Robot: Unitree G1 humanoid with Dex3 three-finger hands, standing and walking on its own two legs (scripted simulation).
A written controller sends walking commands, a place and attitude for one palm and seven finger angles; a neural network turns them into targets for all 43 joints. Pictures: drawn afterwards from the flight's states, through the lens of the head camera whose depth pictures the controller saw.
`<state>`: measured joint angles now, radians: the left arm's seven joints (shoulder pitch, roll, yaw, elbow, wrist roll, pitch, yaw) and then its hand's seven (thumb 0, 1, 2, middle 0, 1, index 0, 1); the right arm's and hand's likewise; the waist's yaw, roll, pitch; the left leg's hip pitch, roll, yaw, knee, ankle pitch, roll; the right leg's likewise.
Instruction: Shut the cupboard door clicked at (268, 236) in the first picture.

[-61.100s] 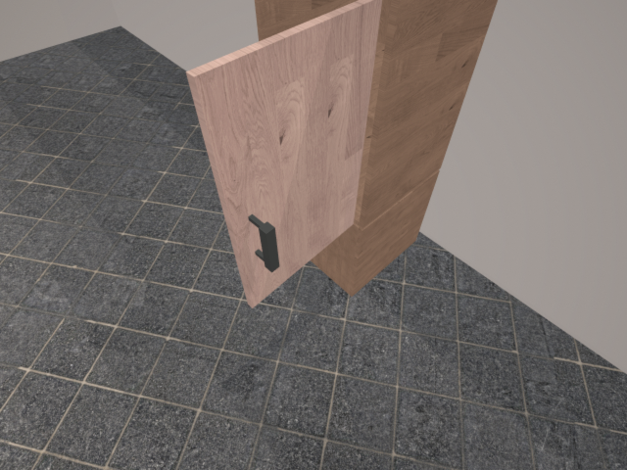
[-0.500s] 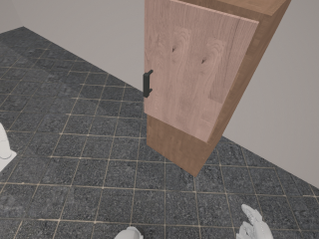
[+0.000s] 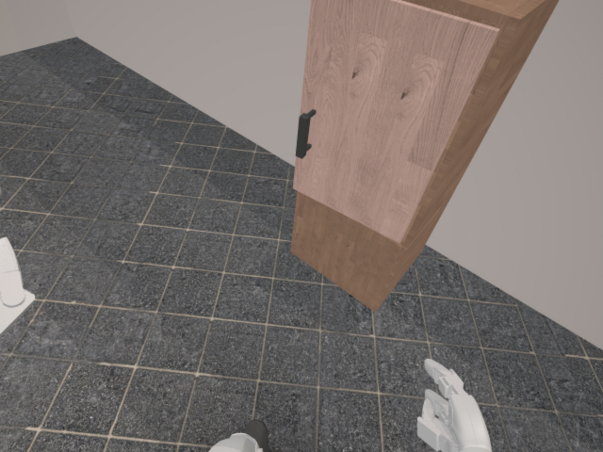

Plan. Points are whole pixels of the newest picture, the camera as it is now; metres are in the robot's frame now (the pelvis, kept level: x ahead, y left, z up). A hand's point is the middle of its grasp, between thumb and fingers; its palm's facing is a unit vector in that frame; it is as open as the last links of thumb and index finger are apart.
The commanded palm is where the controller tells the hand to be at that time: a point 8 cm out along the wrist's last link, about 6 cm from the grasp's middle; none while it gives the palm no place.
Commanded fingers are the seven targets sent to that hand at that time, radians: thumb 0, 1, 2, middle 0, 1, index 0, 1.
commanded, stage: stop stepping back and stand still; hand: left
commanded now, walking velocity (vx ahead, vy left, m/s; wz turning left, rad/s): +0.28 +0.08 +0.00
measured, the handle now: (306, 133) +0.90 +0.04 -0.09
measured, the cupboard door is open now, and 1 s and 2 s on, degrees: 6 6 6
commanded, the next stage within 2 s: let the arm hang, fingers relaxed in 0.56 s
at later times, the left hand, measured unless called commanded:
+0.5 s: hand out of the picture +0.17 +0.27 +0.18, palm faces +0.33 -0.80 -0.50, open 7.4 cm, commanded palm +0.11 +0.32 +0.19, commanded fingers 0.00 0.90 0.90 -0.20 -0.30 -0.20 -0.30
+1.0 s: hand out of the picture +0.05 +0.21 -0.16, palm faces +0.01 -0.99 -0.15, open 6.8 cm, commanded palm none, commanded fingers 0.00 0.90 0.90 -0.20 -0.30 -0.20 -0.30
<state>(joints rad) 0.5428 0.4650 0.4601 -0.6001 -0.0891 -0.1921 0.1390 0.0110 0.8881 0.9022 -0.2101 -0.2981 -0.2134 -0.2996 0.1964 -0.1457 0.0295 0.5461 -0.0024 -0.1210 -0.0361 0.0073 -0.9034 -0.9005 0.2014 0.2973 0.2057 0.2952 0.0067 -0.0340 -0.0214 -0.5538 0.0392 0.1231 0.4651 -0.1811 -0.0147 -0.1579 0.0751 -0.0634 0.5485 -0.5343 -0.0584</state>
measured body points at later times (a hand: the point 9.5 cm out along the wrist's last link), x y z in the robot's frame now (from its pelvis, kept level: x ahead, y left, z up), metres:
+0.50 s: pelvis -0.05 +0.03 +0.01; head -0.05 +0.04 +0.46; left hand +0.15 +0.31 +0.21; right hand +0.05 -0.21 -0.09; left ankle +0.02 +0.13 -0.72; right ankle -0.06 -0.05 -0.73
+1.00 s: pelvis -0.03 +0.04 +0.01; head -0.01 +0.06 +0.46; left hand +0.05 +0.26 -0.15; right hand +0.04 -0.20 -0.12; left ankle +0.02 +0.14 -0.72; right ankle -0.06 -0.05 -0.72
